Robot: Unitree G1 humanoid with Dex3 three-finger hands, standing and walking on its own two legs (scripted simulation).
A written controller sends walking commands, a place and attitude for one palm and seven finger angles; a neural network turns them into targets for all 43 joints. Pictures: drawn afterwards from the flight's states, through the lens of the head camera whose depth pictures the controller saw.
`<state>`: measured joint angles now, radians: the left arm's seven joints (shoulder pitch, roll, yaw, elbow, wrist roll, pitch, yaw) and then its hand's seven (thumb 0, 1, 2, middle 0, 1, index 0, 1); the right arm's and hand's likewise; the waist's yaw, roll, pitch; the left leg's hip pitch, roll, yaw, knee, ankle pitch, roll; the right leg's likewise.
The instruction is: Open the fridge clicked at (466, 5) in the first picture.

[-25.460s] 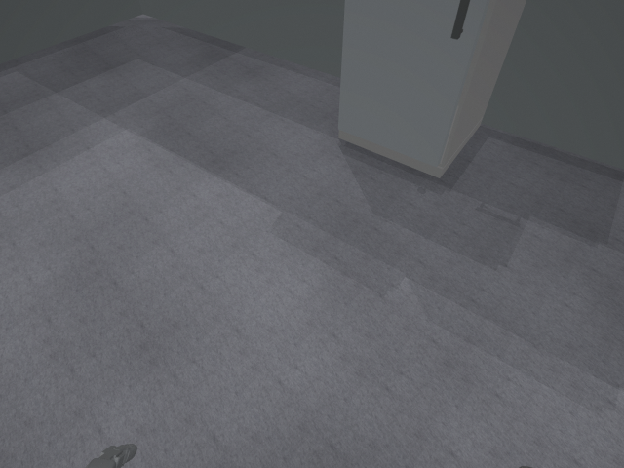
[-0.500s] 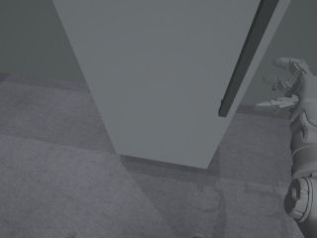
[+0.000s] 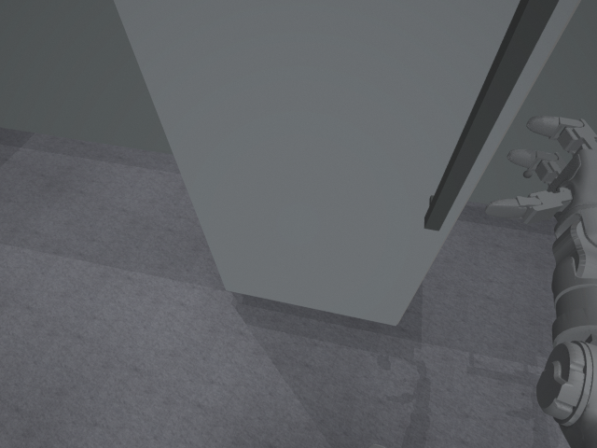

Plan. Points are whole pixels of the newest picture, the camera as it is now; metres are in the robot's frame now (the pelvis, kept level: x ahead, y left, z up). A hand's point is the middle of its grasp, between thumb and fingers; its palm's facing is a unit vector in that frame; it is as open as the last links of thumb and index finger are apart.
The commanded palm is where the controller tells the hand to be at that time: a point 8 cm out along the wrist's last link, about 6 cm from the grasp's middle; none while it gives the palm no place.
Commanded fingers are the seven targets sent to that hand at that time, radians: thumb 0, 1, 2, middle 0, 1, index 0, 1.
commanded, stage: move the hooked fingers beside the handle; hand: right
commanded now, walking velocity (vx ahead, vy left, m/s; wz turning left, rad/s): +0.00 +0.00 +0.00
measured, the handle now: (471, 127) +0.53 -0.15 +0.15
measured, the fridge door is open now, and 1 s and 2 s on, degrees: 0 0 0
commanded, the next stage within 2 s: feel for the door with the fingertips in 0.90 s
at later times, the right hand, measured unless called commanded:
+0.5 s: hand (518, 174) +0.46 -0.20 +0.14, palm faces +0.07 +1.00 +0.00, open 14.0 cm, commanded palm +0.44 -0.26 +0.13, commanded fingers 0.00 0.50 -0.30 0.30 1.20 0.30 1.20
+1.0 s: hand (537, 178) +0.46 -0.22 +0.14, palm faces +0.09 +1.00 +0.03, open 14.0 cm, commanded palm +0.43 -0.27 +0.13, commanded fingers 0.00 0.50 -0.30 0.30 1.20 0.30 1.20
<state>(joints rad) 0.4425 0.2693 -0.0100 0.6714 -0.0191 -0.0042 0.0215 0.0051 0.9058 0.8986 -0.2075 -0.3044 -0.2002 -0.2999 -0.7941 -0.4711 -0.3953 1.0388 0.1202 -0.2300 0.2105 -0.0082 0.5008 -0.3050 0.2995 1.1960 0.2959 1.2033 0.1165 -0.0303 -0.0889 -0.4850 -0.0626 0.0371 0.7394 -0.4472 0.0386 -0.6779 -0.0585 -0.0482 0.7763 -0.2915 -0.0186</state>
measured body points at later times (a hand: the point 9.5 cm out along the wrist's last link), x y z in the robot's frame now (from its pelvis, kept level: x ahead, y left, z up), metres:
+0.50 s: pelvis -0.01 +0.00 +0.00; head +0.04 +0.00 +0.44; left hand +0.03 +0.27 -0.12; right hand +0.45 -0.25 +0.14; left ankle -0.05 +0.10 -0.71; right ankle +0.05 -0.11 -0.71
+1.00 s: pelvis -0.01 +0.00 +0.00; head +0.04 -0.02 +0.44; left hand +0.02 +0.27 -0.11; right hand +0.45 -0.27 +0.14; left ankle -0.05 +0.10 -0.71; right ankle +0.05 -0.11 -0.71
